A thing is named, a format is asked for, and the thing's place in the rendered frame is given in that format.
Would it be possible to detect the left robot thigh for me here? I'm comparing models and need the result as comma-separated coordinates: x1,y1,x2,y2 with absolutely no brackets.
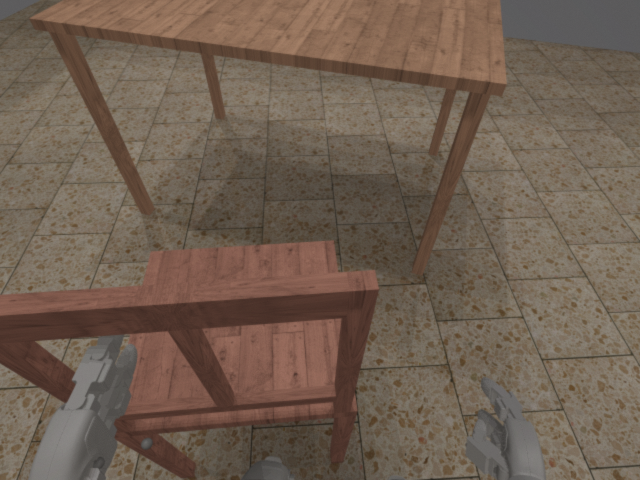
241,460,295,480

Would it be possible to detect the chair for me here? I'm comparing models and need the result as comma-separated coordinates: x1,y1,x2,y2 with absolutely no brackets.
0,240,379,478

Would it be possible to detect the left robot hand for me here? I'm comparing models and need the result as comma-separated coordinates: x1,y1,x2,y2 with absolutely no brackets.
28,335,137,480

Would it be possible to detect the table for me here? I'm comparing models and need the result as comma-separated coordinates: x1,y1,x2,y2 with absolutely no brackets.
29,0,507,275

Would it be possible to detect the right robot hand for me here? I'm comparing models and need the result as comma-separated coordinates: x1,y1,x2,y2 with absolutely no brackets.
465,377,546,480

